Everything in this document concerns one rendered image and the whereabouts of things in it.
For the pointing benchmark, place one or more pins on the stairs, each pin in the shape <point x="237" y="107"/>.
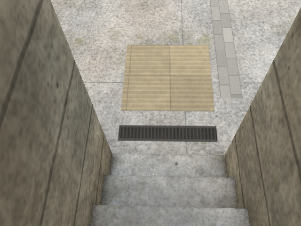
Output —
<point x="151" y="189"/>

